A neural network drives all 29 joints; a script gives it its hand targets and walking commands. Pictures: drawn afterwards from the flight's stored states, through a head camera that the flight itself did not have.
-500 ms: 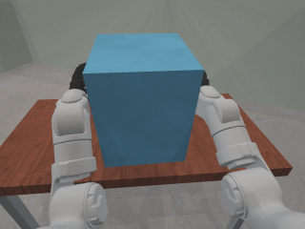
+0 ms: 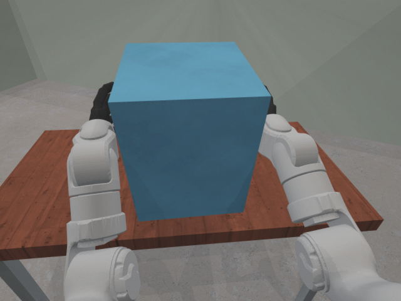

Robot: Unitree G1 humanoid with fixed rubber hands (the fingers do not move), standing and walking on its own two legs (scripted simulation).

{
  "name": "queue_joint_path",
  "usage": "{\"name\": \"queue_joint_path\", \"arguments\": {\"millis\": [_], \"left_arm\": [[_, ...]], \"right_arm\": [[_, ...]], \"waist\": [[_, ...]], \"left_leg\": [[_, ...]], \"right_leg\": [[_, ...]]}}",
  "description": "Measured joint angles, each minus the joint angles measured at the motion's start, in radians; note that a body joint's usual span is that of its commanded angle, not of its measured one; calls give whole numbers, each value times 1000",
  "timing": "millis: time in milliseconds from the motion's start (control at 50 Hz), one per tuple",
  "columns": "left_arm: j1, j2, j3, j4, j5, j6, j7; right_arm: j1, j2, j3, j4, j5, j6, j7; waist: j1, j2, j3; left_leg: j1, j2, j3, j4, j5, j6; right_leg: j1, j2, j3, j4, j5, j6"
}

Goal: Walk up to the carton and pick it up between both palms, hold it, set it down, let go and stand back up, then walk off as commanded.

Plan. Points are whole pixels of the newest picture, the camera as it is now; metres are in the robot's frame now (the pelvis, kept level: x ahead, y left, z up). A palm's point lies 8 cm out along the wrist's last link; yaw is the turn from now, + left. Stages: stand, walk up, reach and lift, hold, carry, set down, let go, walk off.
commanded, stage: hold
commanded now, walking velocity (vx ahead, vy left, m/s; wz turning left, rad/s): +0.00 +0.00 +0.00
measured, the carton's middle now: (186, 130) +0.36 +0.01 +0.24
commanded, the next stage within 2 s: none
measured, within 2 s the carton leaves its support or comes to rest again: neither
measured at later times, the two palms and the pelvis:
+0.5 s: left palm (104, 126) +0.35 +0.15 +0.26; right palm (266, 122) +0.36 -0.14 +0.26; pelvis -0.01 +0.00 +0.00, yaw +0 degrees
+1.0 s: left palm (105, 125) +0.36 +0.15 +0.26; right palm (267, 123) +0.36 -0.14 +0.26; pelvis +0.00 +0.00 +0.00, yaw +0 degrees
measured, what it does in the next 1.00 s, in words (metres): stands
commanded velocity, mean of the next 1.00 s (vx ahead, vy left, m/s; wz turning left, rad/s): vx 0.00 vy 0.00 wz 0.00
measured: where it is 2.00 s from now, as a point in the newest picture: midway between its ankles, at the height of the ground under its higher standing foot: outside the picture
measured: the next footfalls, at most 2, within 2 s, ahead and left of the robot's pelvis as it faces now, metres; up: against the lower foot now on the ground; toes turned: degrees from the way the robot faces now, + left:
none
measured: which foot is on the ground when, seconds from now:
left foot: down 0.00-1.00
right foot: down 0.00-1.00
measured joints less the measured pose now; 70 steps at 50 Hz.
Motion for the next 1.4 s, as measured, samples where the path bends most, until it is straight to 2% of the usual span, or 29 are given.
{"name": "queue_joint_path", "arguments": {"millis": [320,500,760,920,1040,1180,1300,1400], "left_arm": [[12,-14,0,-18,11,9,1],[-28,-11,33,48,14,-4,-5],[-36,10,28,65,7,-5,-19],[5,4,-5,-9,4,0,-14],[8,-23,23,4,27,12,-17],[13,-10,0,-21,-7,2,4],[-26,-11,23,27,12,7,2],[-30,5,13,46,10,6,-3]], "right_arm": [[13,-4,2,-11,8,7,1],[-29,8,-21,46,-30,13,13],[-25,20,-27,48,-29,8,0],[12,0,4,-28,8,12,-14],[3,-3,3,5,6,31,-5],[15,-10,15,-36,5,21,-7],[-24,8,-26,31,-19,16,10],[-40,13,-35,55,-26,17,14]], "waist": [[-1,7,7],[14,13,3],[4,-7,-8],[-9,11,5],[0,21,13],[3,10,9],[13,-14,1],[7,-14,0]], "left_leg": [[7,4,5,1,-1,-1],[3,2,5,-13,13,0],[-5,3,-8,-13,11,-5],[8,0,-7,5,-6,-1],[28,-3,9,-5,-5,6],[2,3,6,2,0,1],[0,5,7,-11,11,-3],[-11,6,-4,-8,16,-7]], "right_leg": [[7,4,5,-2,4,-3],[-9,2,5,7,4,-3],[-9,4,-7,0,1,-4],[14,1,-6,-4,-3,0],[21,-3,10,4,-7,4],[0,3,7,1,4,0],[-11,5,8,6,6,-5],[-15,6,-3,2,10,-7]]}}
